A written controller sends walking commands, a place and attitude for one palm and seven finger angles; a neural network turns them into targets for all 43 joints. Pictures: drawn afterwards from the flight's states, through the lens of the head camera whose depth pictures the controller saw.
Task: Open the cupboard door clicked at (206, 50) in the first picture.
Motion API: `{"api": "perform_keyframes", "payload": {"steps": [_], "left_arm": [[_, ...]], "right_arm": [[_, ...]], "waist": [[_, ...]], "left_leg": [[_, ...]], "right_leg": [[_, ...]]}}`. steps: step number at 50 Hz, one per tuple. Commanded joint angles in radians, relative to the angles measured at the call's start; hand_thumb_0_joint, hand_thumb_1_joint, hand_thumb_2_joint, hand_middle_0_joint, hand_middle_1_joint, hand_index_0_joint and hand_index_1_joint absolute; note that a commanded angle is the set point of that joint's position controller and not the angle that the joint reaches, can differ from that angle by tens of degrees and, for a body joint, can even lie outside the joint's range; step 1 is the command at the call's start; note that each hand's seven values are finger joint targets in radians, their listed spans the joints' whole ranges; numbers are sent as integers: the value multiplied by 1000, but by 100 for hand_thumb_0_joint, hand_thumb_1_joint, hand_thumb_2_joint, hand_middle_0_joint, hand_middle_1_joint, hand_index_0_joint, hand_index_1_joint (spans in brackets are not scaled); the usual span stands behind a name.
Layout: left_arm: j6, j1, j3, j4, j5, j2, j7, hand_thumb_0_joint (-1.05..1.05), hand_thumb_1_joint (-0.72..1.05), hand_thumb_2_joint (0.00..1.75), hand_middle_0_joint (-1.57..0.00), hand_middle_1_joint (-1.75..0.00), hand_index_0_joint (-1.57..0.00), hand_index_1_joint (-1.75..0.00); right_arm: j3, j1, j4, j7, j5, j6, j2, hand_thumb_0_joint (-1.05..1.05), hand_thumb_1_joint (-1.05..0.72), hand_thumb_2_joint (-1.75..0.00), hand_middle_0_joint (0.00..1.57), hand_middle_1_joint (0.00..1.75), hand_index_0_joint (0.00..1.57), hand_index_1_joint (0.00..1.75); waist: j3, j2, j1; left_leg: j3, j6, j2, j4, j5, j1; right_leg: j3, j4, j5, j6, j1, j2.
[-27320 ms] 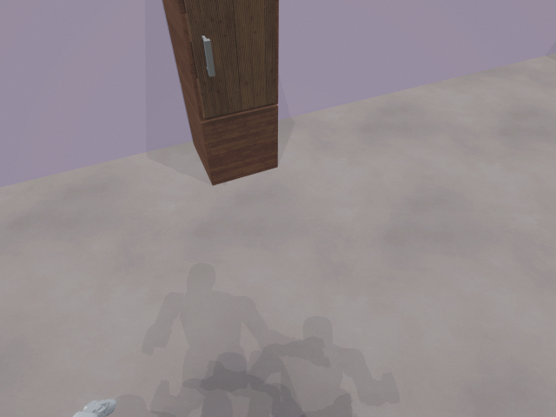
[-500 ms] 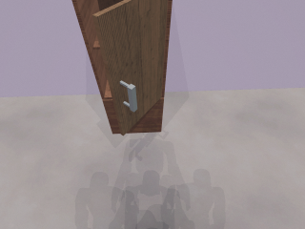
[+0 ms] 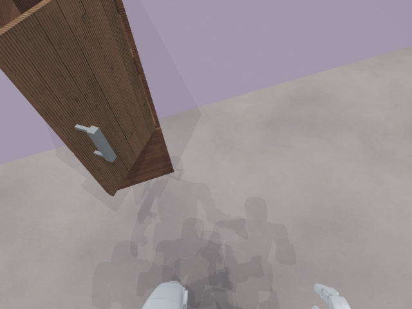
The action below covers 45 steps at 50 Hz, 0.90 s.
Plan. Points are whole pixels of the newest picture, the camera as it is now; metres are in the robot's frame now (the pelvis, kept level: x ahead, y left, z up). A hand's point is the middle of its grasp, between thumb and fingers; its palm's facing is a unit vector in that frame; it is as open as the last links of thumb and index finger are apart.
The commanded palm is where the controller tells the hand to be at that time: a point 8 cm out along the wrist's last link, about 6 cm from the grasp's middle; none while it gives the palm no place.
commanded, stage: walk to a spot facing it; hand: left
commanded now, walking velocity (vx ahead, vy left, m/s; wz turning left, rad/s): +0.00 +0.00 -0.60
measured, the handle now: (96, 143) +0.50 +0.36 -0.07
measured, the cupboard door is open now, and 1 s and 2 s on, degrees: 50 50 50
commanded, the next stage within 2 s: none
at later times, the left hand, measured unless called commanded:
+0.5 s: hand (125, 286) +0.17 +0.21 -0.16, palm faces -0.25 -0.94 -0.25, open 7.4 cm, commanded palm none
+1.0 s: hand (172, 278) +0.19 +0.11 -0.16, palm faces -0.47 -0.86 -0.17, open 7.4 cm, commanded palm none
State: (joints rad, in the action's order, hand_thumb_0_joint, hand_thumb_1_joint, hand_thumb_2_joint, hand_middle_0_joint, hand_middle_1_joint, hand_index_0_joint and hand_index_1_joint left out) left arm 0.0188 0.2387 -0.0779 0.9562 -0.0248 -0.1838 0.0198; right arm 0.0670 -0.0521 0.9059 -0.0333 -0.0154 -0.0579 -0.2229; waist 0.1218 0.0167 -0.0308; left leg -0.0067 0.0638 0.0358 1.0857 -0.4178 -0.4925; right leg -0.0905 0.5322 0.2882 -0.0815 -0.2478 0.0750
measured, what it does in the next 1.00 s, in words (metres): steps on the spot, turning right: left foot, then right foot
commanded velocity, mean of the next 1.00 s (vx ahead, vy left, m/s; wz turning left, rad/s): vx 0.14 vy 0.00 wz -0.59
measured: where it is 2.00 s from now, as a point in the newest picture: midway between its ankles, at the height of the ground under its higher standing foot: (298, 262)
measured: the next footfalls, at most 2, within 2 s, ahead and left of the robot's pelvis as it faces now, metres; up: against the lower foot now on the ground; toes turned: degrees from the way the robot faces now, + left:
left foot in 0.26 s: +0.08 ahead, +0.15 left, +0.00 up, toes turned -10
right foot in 0.60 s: +0.02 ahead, -0.12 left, +0.00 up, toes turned -25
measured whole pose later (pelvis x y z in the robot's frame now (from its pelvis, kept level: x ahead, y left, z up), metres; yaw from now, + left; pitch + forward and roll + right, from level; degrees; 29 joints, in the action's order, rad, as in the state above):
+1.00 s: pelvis +0.09 -0.04 +0.00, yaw -33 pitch +1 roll +0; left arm -0.02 0.33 -0.06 0.97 -0.03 -0.17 -0.03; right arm 0.06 -0.15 0.88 0.01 -0.02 -0.01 -0.22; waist 0.05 -0.01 -0.03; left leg -0.02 0.07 0.05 0.81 -0.33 -0.48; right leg -0.13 0.42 0.30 -0.05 -0.13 0.07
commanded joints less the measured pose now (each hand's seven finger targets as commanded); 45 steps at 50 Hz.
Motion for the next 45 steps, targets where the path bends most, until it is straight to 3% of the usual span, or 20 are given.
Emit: {"api": "perform_keyframes", "payload": {"steps": [1,7,10,11,12,13,14,15,16,19,25,28,29,30,31,32,33,35,38,45], "left_arm": [[-10,76,-47,-60,-1,-203,13,0,90,90,-20,-30,-20,-30],[-7,56,-59,-82,-6,-219,8,0,90,90,-20,-30,-20,-30],[-2,3,-57,-95,1,-211,3,0,90,90,-20,-30,-20,-30],[0,-16,-53,-105,7,-194,2,0,90,90,-20,-30,-20,-30],[1,1,-45,-121,17,-143,-5,0,90,90,-20,-30,-20,-30],[-2,-2,-34,-135,16,-123,-15,0,90,90,-20,-30,-20,-30],[-2,-30,-33,-137,4,-153,-19,0,90,90,-20,-30,-20,-30],[-3,-14,-39,-154,-1,-142,-30,0,90,90,-20,-30,-20,-30],[2,-24,-46,-122,-12,-140,-34,0,90,90,-20,-30,-20,-30],[15,-27,-34,-120,2,-123,-52,0,90,90,-20,-30,-20,-30],[17,-121,-11,-150,6,-97,-64,0,90,90,-20,-30,-20,-30],[6,-50,-16,-124,7,-125,-61,0,90,90,-20,-30,-20,-30],[-4,33,-26,-99,4,-183,-54,0,90,90,-20,-30,-20,-30],[-15,103,-53,-77,-7,-312,-36,0,90,90,-20,-30,-20,-30],[-11,153,-57,-60,10,-351,-21,0,90,90,-20,-30,-20,-30],[-10,128,-49,-66,12,-327,-15,0,90,90,-20,-30,-20,-30],[-8,69,-46,-87,8,-280,-10,0,90,90,-20,-30,-20,-30],[-13,-1,-31,-101,10,-227,-7,0,90,90,-20,-30,-20,-30],[-37,21,-28,-94,8,-218,-14,0,90,90,-20,-30,-20,-30],[-61,87,-37,-67,1,-220,-25,0,90,90,-20,-30,-20,-30]], "right_arm": [[12,22,-92,-3,7,20,-58,0,-90,-90,20,30,20,30],[9,19,-121,-8,15,38,-53,0,-90,-90,20,30,20,30],[10,-84,-98,-14,18,48,-64,0,-90,-90,20,30,20,30],[13,-147,-79,-17,16,56,-86,0,-90,-90,20,30,20,30],[26,-191,-75,-22,3,68,-167,0,-90,-90,20,30,20,30],[35,-219,-84,-26,-4,67,-230,0,-90,-90,20,30,20,30],[25,-206,-97,-26,-10,58,-208,0,-90,-90,20,30,20,30],[18,-159,-122,-33,-19,59,-197,0,-90,-90,20,30,20,30],[6,-161,-108,-30,-25,65,-154,0,-90,-90,20,30,20,30],[-4,-151,-120,-25,-19,63,-142,0,-90,-90,20,30,20,30],[18,-226,-79,-8,-23,54,-189,0,-90,-90,20,30,20,30],[27,-219,-75,-1,-15,49,-208,0,-90,-90,20,30,20,30],[27,-207,-84,7,-6,47,-190,0,-90,-90,20,30,20,30],[6,-185,-122,13,5,46,-92,0,-90,-90,20,30,20,30],[1,-124,-147,6,0,37,-108,0,-90,-90,20,30,20,30],[2,-130,-143,10,3,35,-119,0,-90,-90,20,30,20,30],[10,-109,-126,11,-1,34,-121,0,-90,-90,20,30,20,30],[15,-100,-102,26,-9,36,-131,0,-90,-90,20,30,20,30],[14,-113,-84,36,-11,40,-100,0,-90,-90,20,30,20,30],[21,-25,-129,43,-6,70,-90,0,-90,-90,20,30,20,30]], "waist": [[-150,-135,-15],[-155,-128,-10],[-179,-112,39],[-207,-72,69],[-241,147,80],[-224,311,71],[-178,173,72],[-135,122,34],[-136,187,29],[-157,165,17],[-147,201,58],[-174,156,17],[-216,56,-25],[-245,-306,-59],[-246,-346,-100],[-206,-274,-78],[-161,-321,-57],[-114,-221,-21],[-111,-137,1],[-57,-116,-18]], "left_leg": [[36,1,-2,-42,16,-86],[41,-14,-28,-258,-10,32],[45,-23,-40,-511,118,232],[60,-32,0,-644,216,393],[277,-102,214,-757,279,545],[474,-218,442,-793,477,548],[442,-273,468,-766,532,447],[363,-283,442,-776,558,355],[299,-244,351,-742,697,374],[75,-196,263,-696,730,378],[-20,-176,276,-669,605,358],[-65,-114,259,-535,531,295],[-119,-62,213,-386,433,210],[-205,2,71,-136,-104,-66],[-74,1,42,23,-290,-148],[-7,-11,72,82,-218,-185],[7,-9,84,98,-144,-206],[1,4,86,84,-2,-166],[-17,15,63,4,69,-125],[0,11,40,-183,96,-147]], "right_leg": [[-297,-120,-638,-116,201,-260],[-378,-96,-638,-130,146,-258],[-357,-35,-576,-70,44,-195],[-312,16,-455,-25,-53,-145],[-193,145,-122,33,-232,-21],[-13,388,352,94,-339,30],[-20,521,338,107,-317,-40],[22,601,314,125,-318,-57],[17,654,262,131,-341,-54],[74,645,181,137,-314,-87],[175,266,159,121,-162,-81],[199,10,-24,92,35,-60],[121,-99,-202,63,195,-118],[-257,-179,-436,-39,371,-392],[-367,-177,-508,-128,343,-480],[-328,-205,-246,-151,301,-456],[-336,-242,-76,-124,233,-380],[-257,-242,-74,-101,169,-312],[-224,-256,-87,-100,148,-276],[-319,-315,78,-145,155,-287]]}}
